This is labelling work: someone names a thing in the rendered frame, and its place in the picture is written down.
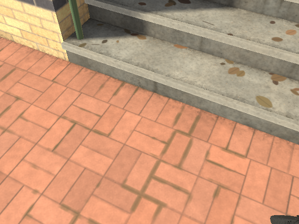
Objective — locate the right robot hand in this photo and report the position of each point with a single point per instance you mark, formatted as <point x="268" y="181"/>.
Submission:
<point x="281" y="219"/>

